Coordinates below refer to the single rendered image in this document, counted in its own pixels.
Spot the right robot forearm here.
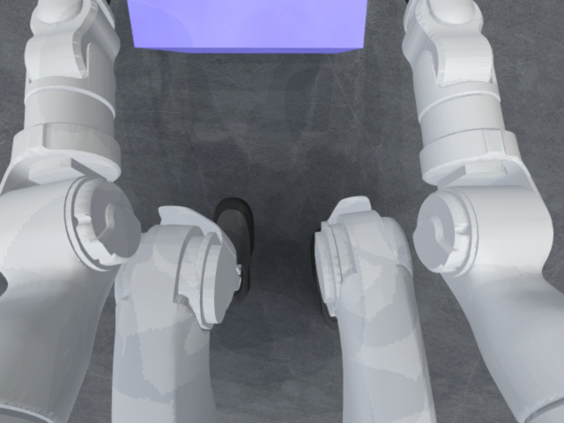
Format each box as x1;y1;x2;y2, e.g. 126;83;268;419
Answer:
402;0;553;248

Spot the left robot forearm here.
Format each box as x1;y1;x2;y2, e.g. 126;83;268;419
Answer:
0;0;121;196

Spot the robot left upper arm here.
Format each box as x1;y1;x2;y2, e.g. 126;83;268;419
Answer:
0;175;141;423

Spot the carton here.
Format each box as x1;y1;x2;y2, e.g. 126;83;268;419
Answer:
127;0;367;54

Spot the right robot thigh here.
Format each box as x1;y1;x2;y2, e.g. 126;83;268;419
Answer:
315;210;437;423

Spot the robot right upper arm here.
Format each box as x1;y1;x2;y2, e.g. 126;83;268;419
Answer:
412;185;564;423

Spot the right robot shin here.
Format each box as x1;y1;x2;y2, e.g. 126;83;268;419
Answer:
326;196;412;317

